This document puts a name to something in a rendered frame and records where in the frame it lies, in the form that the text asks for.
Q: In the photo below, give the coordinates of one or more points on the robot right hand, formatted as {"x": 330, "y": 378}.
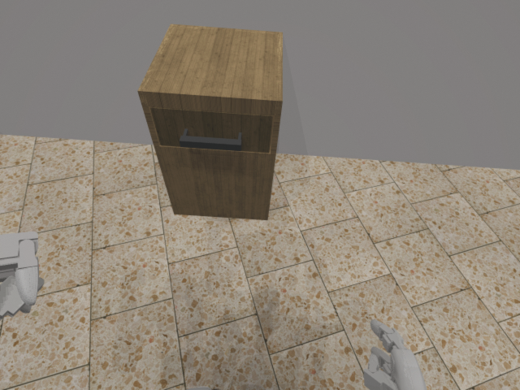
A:
{"x": 401, "y": 371}

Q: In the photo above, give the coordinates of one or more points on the handle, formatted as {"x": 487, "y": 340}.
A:
{"x": 210, "y": 142}

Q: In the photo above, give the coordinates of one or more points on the cabinet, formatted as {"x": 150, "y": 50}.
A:
{"x": 216, "y": 69}

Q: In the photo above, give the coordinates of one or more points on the robot left hand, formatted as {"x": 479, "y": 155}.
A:
{"x": 19, "y": 273}

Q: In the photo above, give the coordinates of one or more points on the drawer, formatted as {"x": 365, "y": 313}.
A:
{"x": 171, "y": 122}

